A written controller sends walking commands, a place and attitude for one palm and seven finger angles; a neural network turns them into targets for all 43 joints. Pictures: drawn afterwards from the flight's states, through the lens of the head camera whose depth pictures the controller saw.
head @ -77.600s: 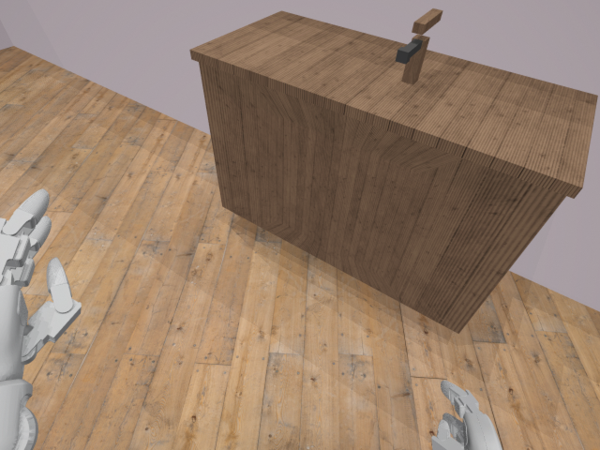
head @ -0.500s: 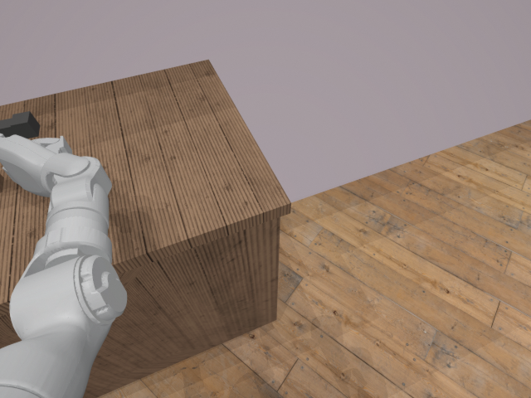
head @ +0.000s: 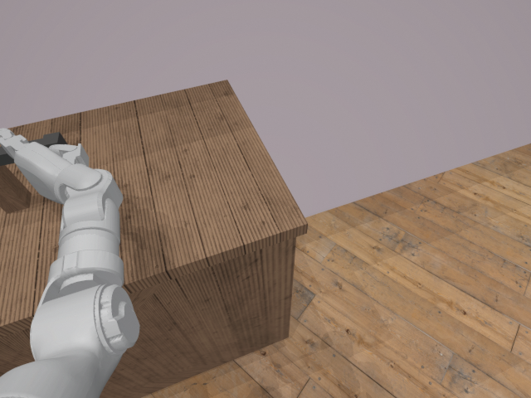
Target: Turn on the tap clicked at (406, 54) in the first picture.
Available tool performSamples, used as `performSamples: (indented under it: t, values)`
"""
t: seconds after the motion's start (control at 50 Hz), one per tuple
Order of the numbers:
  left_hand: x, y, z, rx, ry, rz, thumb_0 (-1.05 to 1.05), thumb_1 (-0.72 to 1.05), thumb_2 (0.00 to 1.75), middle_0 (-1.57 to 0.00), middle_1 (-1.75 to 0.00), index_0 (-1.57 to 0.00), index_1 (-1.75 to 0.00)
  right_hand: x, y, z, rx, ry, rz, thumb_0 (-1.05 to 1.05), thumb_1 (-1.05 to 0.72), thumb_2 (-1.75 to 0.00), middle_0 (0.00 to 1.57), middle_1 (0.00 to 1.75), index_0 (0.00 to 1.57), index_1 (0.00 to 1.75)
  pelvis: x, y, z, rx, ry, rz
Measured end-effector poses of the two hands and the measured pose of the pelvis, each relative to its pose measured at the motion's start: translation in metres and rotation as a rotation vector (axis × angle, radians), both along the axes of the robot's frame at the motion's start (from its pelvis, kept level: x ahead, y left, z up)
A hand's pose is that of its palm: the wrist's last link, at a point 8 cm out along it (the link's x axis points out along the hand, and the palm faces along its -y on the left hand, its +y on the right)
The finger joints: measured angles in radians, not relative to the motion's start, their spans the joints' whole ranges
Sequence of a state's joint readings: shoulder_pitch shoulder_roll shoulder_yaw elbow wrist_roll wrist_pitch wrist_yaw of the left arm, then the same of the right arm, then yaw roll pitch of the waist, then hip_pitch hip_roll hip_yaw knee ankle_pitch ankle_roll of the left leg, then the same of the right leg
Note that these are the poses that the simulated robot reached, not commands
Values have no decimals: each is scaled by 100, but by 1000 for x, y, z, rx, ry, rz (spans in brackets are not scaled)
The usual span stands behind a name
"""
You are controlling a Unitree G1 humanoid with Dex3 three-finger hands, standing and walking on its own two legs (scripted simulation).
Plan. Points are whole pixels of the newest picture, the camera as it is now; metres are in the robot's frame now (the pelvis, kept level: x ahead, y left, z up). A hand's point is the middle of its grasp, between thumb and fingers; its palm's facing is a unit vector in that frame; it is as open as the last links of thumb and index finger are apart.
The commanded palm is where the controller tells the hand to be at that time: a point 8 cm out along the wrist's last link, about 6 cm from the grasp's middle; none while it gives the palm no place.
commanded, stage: lift the hand up off the lever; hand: left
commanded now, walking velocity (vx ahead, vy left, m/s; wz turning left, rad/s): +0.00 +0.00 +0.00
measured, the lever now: (55, 145) +0.49 +0.33 +0.14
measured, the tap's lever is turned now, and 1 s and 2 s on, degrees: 86 75 75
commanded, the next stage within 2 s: draw the hand back beside the body in 1.18 s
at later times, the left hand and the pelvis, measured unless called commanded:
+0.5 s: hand (69, 159) +0.43 +0.27 +0.16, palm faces +0.80 -0.59 -0.05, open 7.8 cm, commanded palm +0.38 +0.28 +0.19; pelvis +0.01 +0.05 +0.01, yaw +0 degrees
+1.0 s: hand (83, 104) +0.44 +0.22 +0.24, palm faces +0.76 -0.64 -0.11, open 7.8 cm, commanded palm +0.38 +0.26 +0.21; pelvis -0.01 +0.03 +0.01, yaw +0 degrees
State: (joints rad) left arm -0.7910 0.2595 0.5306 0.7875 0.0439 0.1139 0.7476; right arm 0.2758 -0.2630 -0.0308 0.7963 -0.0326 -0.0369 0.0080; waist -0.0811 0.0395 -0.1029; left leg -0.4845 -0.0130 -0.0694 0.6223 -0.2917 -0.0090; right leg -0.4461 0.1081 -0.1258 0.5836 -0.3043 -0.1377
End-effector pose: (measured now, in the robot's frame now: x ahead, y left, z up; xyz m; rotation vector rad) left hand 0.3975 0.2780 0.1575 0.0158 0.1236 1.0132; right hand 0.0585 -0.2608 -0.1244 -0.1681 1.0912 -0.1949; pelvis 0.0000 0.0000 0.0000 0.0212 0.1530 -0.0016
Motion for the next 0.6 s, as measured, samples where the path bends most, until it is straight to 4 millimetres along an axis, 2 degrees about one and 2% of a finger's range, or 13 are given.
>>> performSamples:
  t: [0.24,0.38,0.5,0.6]
  values:
    - [-7,5,6,-62,-3,-37,1,90,90,-15,-12,-15,-15,48,32,15,5,-116,24,1,-90,-90,20,30,20,30,16,25,8,-7,-49,-13]
    - [-16,9,7,-64,13,-61,1,90,90,-18,-14,-15,-15,74,55,23,18,-174,64,1,-90,-90,20,30,20,30,18,41,9,-14,-79,-11]
    - [-24,9,8,-64,24,-74,1,90,90,-18,-16,-15,-15,86,76,23,44,-187,117,1,-90,-90,20,30,20,30,13,52,9,-19,-94,-3]
    - [-26,7,10,-67,34,-73,1,90,90,-17,-16,-15,-15,84,92,18,70,-172,155,1,-90,-90,20,30,20,30,5,56,9,-21,-94,4]
